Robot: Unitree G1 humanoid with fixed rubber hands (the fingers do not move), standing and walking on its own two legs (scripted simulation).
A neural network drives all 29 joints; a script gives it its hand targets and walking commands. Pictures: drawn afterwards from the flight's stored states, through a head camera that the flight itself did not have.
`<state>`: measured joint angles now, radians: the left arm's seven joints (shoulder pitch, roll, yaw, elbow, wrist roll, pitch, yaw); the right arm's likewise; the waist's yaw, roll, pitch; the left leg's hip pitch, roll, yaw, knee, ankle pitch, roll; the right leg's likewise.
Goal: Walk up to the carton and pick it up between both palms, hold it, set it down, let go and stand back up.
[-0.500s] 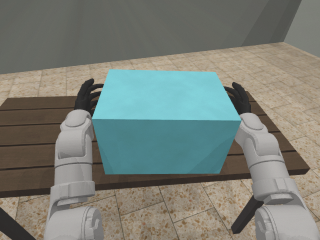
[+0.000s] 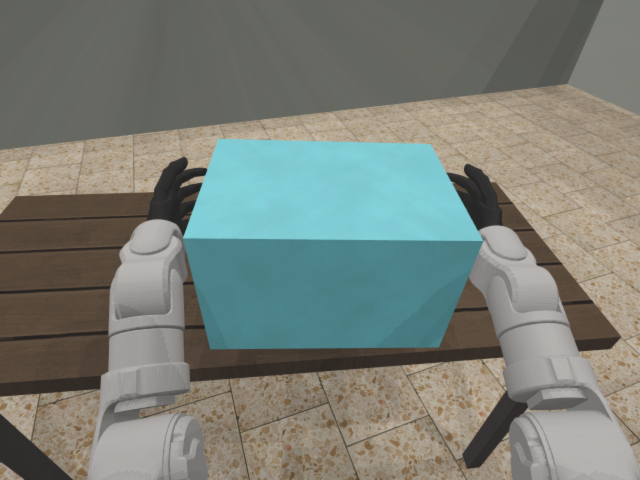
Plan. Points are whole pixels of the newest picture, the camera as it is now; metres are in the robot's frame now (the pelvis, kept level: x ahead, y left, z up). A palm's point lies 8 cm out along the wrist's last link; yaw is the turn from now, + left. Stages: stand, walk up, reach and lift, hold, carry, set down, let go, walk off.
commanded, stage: hold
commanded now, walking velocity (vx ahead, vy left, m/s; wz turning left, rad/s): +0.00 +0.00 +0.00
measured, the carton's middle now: (326, 241) +0.37 +0.00 +0.15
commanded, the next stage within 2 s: none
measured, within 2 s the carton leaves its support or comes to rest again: neither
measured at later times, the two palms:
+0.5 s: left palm (171, 222) +0.36 +0.18 +0.19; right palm (487, 232) +0.35 -0.19 +0.18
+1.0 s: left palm (169, 218) +0.35 +0.19 +0.20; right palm (488, 230) +0.35 -0.19 +0.19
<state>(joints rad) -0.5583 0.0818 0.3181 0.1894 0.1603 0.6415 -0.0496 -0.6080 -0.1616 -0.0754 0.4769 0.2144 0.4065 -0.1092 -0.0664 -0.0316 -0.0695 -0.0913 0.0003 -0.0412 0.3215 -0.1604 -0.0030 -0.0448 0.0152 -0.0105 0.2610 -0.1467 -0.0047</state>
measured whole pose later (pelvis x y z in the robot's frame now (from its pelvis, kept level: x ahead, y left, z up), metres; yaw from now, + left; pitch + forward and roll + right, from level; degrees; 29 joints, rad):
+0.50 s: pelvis +0.00 +0.00 +0.00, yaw +0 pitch -5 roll -1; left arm -0.55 0.08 0.30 0.15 0.16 0.66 -0.05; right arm -0.59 -0.16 -0.08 0.45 0.22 0.40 -0.11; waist -0.08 -0.03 -0.06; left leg -0.08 0.00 -0.05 0.32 -0.16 0.00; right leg -0.03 0.02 -0.01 0.25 -0.14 -0.01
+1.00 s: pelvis -0.01 +0.00 +0.00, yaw +0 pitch -6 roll +0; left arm -0.62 0.08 0.35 0.26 0.19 0.64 -0.08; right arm -0.65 -0.14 -0.11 0.55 0.18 0.40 -0.10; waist -0.07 -0.04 -0.06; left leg -0.06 0.00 -0.04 0.29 -0.14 -0.01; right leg -0.02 0.01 -0.01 0.26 -0.14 -0.01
